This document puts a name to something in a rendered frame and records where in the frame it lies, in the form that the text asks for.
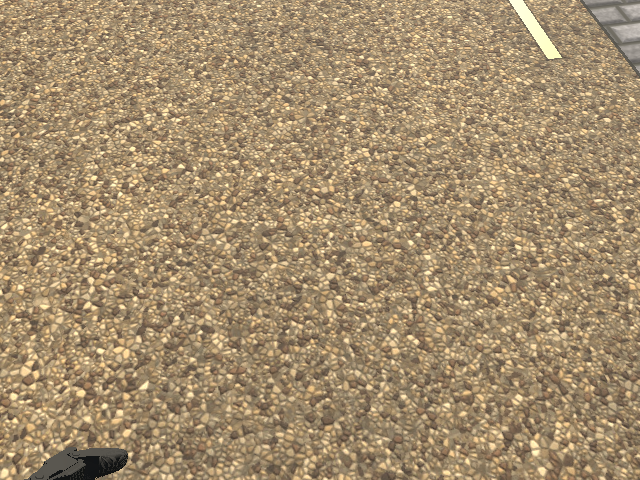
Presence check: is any left robot hand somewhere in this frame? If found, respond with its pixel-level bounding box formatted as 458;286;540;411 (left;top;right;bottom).
24;447;128;480

